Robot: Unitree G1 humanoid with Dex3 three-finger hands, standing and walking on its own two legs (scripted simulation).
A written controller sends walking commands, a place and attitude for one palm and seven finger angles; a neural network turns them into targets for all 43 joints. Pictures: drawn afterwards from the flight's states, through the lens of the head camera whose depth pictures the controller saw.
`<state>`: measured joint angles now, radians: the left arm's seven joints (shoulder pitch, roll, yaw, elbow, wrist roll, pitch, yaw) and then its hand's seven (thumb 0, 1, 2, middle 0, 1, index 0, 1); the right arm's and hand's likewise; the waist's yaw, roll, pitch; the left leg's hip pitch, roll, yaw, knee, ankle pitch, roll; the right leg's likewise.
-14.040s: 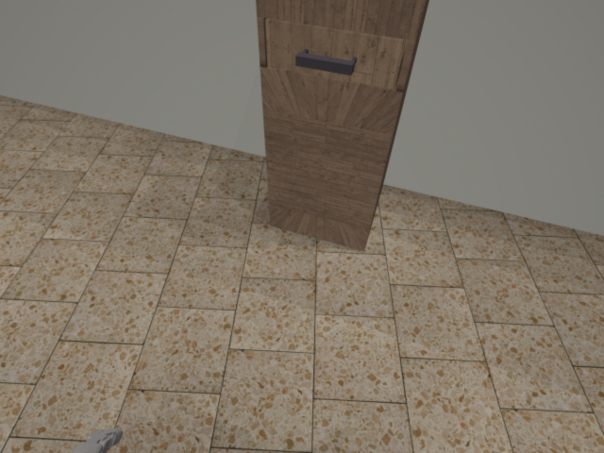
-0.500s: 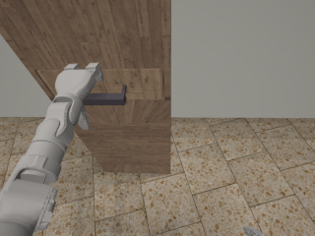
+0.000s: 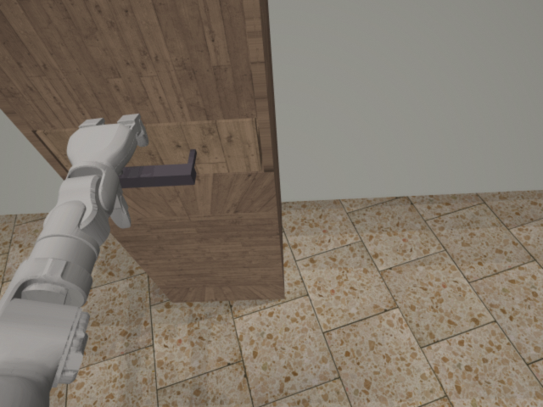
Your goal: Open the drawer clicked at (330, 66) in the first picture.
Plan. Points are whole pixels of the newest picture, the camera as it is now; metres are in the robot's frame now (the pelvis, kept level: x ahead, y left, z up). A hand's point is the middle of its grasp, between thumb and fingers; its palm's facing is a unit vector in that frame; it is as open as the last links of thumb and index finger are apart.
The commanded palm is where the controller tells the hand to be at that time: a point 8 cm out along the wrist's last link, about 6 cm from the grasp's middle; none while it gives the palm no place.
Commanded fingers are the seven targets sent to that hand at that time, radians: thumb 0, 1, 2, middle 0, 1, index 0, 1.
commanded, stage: move the hooked fingers above the handle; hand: left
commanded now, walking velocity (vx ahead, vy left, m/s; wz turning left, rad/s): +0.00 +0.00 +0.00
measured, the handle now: (153, 166) +0.51 +0.24 +0.04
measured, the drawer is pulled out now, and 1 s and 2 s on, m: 0.00 0.00 0.00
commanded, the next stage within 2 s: none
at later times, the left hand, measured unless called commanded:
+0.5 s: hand (121, 179) +0.44 +0.26 +0.08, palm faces -0.21 +0.01 -0.98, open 13.8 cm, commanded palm +0.44 +0.24 +0.15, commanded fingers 0.00 -0.50 0.30 -0.30 -1.20 -0.30 -1.20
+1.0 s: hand (145, 150) +0.47 +0.21 +0.11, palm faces +0.05 +0.01 -1.00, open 13.4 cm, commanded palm +0.44 +0.26 +0.16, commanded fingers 0.00 -0.50 0.30 -0.30 -1.20 -0.30 -1.20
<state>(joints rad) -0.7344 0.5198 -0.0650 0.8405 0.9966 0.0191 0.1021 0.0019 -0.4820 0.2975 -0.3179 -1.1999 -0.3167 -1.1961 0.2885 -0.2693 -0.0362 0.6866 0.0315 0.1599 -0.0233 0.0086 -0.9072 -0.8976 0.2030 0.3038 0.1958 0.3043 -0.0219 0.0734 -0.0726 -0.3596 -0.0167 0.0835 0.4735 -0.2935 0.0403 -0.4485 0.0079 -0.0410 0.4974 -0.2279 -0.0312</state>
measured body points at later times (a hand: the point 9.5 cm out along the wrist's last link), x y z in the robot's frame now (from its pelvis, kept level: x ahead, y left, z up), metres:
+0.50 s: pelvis -0.01 +0.00 +0.00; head +0.06 -0.02 +0.44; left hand +0.45 +0.25 +0.14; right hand +0.06 -0.26 -0.14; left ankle -0.04 +0.09 -0.74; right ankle +0.00 -0.10 -0.74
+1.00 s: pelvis -0.02 +0.01 +0.00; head +0.04 -0.02 +0.45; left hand +0.47 +0.21 +0.17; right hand +0.08 -0.23 -0.14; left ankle -0.04 +0.09 -0.74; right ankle +0.00 -0.10 -0.74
